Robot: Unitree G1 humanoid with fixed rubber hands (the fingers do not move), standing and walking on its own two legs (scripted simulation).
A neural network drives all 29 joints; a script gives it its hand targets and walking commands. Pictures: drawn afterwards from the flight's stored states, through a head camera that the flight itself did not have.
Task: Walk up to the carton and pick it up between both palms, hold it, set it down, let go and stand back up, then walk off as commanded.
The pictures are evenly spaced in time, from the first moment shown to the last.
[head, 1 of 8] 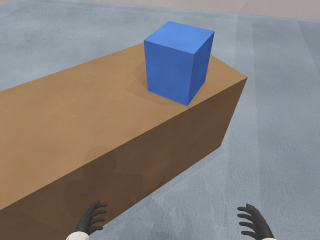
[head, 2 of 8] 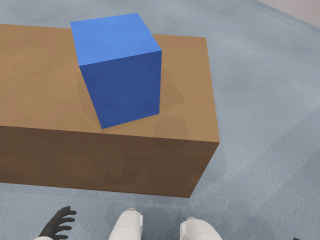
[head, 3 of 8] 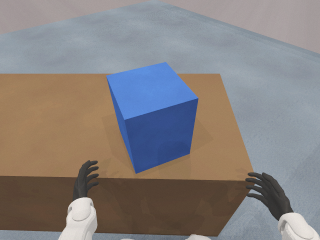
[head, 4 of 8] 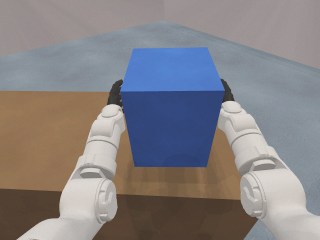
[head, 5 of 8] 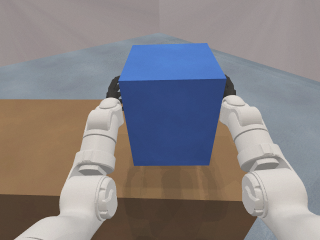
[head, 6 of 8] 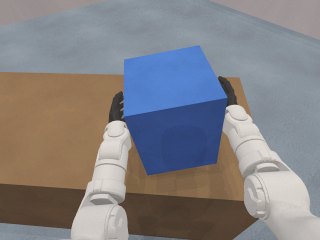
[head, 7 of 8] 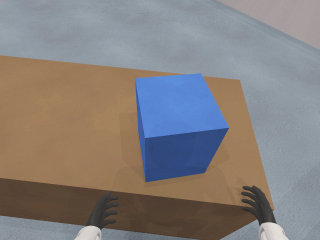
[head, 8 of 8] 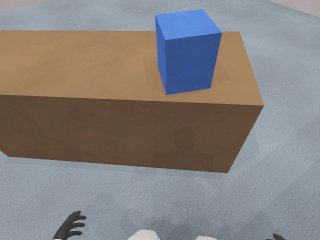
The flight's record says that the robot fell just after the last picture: no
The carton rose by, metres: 0.20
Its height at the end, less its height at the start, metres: +0.00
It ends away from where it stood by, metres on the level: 0.01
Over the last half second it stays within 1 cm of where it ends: yes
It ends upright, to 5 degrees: yes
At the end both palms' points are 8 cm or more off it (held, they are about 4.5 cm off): yes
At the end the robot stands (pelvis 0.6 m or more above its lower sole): yes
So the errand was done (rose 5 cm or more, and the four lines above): yes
